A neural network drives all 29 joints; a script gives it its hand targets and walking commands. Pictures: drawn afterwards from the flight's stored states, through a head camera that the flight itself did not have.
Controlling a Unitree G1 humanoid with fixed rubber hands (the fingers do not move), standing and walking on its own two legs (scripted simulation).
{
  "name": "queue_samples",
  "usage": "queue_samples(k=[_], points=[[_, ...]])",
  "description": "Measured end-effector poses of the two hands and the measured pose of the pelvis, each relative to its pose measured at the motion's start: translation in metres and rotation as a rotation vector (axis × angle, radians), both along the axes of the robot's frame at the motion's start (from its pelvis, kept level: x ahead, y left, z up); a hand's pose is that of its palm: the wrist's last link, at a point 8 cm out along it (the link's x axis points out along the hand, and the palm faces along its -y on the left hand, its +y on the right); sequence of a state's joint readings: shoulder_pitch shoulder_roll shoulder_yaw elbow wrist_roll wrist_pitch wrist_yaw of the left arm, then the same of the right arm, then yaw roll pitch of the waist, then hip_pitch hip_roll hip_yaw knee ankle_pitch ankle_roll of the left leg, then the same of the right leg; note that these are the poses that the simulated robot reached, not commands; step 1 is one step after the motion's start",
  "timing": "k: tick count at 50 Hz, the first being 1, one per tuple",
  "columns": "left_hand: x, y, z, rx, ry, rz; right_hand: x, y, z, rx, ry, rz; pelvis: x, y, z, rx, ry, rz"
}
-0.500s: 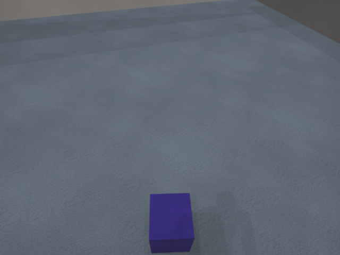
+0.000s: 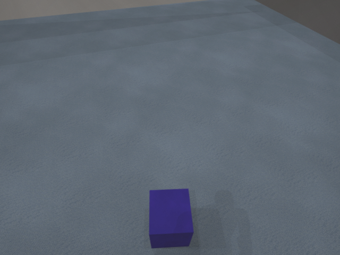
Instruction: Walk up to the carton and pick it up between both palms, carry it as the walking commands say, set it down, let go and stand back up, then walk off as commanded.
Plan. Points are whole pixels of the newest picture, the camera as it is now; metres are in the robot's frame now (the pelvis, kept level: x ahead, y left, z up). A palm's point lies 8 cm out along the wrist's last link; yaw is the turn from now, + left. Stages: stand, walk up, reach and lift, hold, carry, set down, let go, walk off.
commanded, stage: stand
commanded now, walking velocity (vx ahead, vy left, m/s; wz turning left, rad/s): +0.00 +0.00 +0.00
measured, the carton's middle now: (169, 218) +0.42 -0.01 -0.65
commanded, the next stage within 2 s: walk off in 0.50 s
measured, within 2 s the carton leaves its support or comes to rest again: neither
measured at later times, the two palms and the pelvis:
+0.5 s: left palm out of the picture -0.06 +0.22 -0.15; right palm out of the picture -0.08 -0.20 -0.14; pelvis -0.02 +0.01 +0.00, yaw +0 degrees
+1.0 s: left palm out of the picture +0.10 +0.21 -0.13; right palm out of the picture -0.13 -0.21 -0.14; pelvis +0.04 -0.01 +0.00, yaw -2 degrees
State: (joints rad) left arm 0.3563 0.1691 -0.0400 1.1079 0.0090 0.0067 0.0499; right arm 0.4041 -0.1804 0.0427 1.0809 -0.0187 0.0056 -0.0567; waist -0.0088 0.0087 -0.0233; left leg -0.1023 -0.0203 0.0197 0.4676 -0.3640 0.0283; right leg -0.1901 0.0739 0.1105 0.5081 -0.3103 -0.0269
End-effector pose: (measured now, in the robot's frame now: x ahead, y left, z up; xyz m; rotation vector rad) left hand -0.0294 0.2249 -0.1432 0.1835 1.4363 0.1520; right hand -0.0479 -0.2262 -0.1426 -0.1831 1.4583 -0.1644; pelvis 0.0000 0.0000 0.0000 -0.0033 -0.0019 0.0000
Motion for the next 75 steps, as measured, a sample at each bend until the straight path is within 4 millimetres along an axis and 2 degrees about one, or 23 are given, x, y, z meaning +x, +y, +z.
queue_samples(k=[20, 35, 39, 41, 43, 48, 50, 52, 53, 55, 59, 63, 65, 68, 73, 75], points=[[-0.029, -0.003, -0.002, -0.03, 0.058, 0.01, -0.029, 0.024, 0.0, 0.029, 0.047, -0.02, -0.015, 0.01, 0.002, -0.002, -0.011, -0.006], [-0.039, 0.003, -0.003, -0.043, 0.074, 0.011, -0.038, 0.039, 0.001, 0.038, 0.05, -0.031, -0.021, 0.021, 0.003, -0.002, -0.014, -0.009], [-0.038, 0.006, -0.005, -0.039, 0.079, -0.008, -0.044, 0.038, -0.003, 0.036, 0.05, -0.064, -0.017, 0.022, -0.001, 0.004, -0.015, -0.022], [-0.027, 0.009, -0.004, -0.035, 0.07, -0.035, -0.052, 0.035, -0.004, 0.036, 0.063, -0.1, -0.01, 0.021, -0.002, 0.003, -0.015, -0.033], [-0.004, 0.009, 0.0, -0.03, 0.029, -0.062, -0.064, 0.033, -0.002, 0.041, 0.093, -0.13, -0.003, 0.017, -0.001, 0.001, -0.011, -0.037], [0.089, -0.002, 0.01, -0.021, -0.152, -0.109, -0.083, 0.023, 0.007, 0.056, 0.185, -0.175, 0.023, 0.0, 0.001, -0.006, 0.001, -0.039], [0.129, -0.011, 0.013, -0.018, -0.221, -0.121, -0.082, 0.015, 0.007, 0.06, 0.216, -0.187, 0.036, -0.01, -0.002, -0.012, 0.003, -0.038], [0.158, -0.021, 0.009, -0.007, -0.281, -0.113, -0.072, 0.004, 0.003, 0.066, 0.238, -0.177, 0.05, -0.022, -0.01, -0.017, 0.001, -0.028], [0.165, -0.024, 0.007, -0.001, -0.297, -0.097, -0.061, -0.003, 0.001, 0.068, 0.235, -0.163, 0.056, -0.027, -0.012, -0.018, 0.0, -0.022], [0.158, -0.031, 0.004, -0.002, -0.268, -0.052, -0.023, -0.018, -0.002, 0.065, 0.186, -0.122, 0.07, -0.035, -0.011, -0.015, -0.003, -0.014], [0.115, -0.046, 0.005, -0.03, -0.096, 0.022, 0.097, -0.043, 0.0, 0.049, -0.038, -0.052, 0.102, -0.043, 0.0, -0.007, -0.002, -0.015], [0.084, -0.06, 0.014, -0.049, 0.051, 0.079, 0.213, -0.05, 0.01, 0.046, -0.229, 0.005, 0.137, -0.044, 0.007, -0.003, 0.006, -0.017], [0.079, -0.065, 0.019, -0.056, 0.106, 0.104, 0.263, -0.047, 0.016, 0.052, -0.29, 0.033, 0.155, -0.042, 0.008, 0.005, 0.014, -0.013], [0.082, -0.07, 0.026, -0.063, 0.161, 0.139, 0.333, -0.035, 0.02, 0.072, -0.359, 0.086, 0.18, -0.036, 0.009, 0.02, 0.029, -0.012], [0.101, -0.061, 0.028, -0.063, 0.248, 0.19, 0.441, 0.001, 0.018, 0.096, -0.448, 0.164, 0.23, -0.018, -0.001, 0.027, 0.039, -0.016], [0.113, -0.051, 0.023, -0.065, 0.287, 0.198, 0.474, 0.013, 0.014, 0.087, -0.485, 0.166, 0.254, -0.007, -0.009, 0.025, 0.035, -0.024]])
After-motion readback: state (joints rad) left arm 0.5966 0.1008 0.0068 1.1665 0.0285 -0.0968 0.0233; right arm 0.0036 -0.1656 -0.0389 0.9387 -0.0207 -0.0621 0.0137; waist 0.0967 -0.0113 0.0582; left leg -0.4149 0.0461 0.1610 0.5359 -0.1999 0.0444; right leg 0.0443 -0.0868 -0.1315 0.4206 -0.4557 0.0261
